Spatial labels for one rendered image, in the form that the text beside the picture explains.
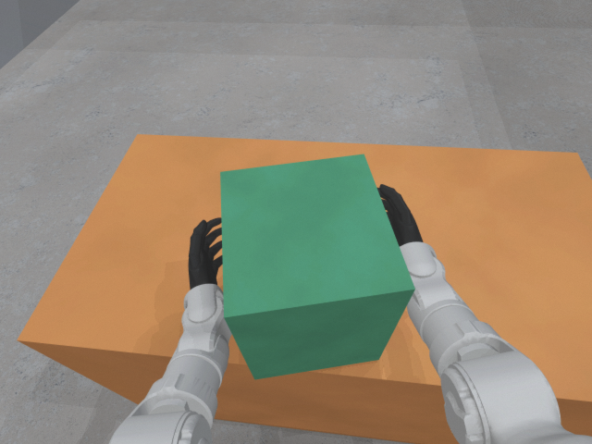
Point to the robot left upper arm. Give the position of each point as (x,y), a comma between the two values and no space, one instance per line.
(185,427)

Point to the robot right upper arm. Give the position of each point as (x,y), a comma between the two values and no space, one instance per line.
(502,399)

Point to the robot left forearm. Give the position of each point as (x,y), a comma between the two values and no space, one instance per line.
(196,369)

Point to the left robot hand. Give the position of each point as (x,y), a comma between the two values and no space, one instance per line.
(202,266)

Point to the right robot hand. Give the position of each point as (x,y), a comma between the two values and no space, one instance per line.
(399,215)

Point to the carton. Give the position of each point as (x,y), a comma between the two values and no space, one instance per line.
(313,275)

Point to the pedestal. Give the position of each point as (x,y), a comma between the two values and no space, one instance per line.
(512,228)

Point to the robot right forearm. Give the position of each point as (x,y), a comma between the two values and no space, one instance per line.
(445,323)

